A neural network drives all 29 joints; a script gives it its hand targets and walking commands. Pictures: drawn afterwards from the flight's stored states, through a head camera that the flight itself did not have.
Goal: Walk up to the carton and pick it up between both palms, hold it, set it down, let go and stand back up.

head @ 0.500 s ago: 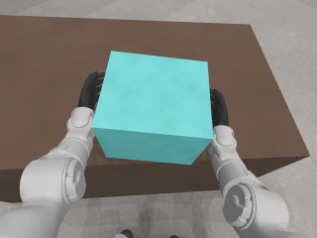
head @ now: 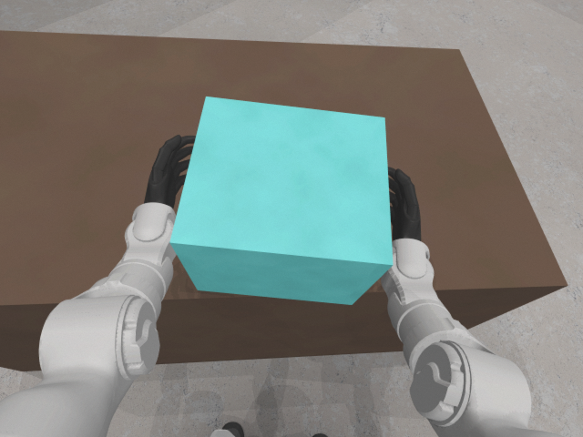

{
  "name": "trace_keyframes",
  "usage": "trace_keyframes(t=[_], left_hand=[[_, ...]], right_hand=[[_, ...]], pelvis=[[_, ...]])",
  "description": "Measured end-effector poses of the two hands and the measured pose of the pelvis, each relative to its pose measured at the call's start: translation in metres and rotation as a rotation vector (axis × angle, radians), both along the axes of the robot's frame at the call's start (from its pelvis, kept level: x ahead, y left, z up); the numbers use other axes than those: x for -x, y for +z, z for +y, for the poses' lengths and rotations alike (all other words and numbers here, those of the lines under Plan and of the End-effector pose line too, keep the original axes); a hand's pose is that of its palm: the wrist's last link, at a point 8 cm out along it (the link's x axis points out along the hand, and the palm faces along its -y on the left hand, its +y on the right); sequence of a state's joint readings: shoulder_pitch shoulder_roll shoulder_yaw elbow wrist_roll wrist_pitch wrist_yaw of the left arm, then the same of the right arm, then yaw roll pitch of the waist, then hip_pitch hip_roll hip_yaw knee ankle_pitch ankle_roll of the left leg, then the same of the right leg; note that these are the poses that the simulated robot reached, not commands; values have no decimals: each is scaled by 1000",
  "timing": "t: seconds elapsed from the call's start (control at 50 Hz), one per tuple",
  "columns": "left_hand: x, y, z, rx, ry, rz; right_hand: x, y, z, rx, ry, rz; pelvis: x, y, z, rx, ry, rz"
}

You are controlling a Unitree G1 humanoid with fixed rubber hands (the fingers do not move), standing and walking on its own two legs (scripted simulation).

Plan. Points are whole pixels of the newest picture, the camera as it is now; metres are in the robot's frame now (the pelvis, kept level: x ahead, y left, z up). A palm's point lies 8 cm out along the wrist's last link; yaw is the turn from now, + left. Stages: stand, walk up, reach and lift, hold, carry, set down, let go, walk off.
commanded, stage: reach and lift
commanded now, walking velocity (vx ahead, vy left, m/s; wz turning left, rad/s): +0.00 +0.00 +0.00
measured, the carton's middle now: (285, 209) +0.45 +0.03 +0.00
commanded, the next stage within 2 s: none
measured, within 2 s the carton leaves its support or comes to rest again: neither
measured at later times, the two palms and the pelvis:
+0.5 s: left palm (165, 202) +0.42 +0.19 +0.03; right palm (411, 231) +0.41 -0.14 +0.03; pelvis -0.01 +0.00 +0.00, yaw +0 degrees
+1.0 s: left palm (150, 184) +0.40 +0.19 +0.11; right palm (440, 218) +0.39 -0.15 +0.10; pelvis -0.03 +0.00 +0.00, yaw +1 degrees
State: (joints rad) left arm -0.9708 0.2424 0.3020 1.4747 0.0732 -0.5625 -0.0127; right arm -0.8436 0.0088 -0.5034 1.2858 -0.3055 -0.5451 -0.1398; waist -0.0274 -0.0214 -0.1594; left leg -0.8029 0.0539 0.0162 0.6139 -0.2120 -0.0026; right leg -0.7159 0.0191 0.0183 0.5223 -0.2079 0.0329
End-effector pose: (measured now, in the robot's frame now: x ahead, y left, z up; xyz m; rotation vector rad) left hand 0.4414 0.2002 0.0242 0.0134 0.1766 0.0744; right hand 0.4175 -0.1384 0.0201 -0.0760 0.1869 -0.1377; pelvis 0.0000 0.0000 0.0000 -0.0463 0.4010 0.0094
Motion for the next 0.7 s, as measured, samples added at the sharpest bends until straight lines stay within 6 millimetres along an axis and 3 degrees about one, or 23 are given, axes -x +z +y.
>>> trace_keyframes(t=[0.26,0.52,0.7], left_hand=[[15,4,-2,7,7,-10],[17,6,-8,13,31,-6],[22,20,-11,-4,34,6]], right_hand=[[14,3,-2,4,0,-9],[10,10,-6,-7,2,-7],[14,23,-9,-24,2,3]], pelvis=[[12,0,-1,1,-1,-15],[12,0,-1,1,-1,-15],[13,0,-1,1,-1,-21]])
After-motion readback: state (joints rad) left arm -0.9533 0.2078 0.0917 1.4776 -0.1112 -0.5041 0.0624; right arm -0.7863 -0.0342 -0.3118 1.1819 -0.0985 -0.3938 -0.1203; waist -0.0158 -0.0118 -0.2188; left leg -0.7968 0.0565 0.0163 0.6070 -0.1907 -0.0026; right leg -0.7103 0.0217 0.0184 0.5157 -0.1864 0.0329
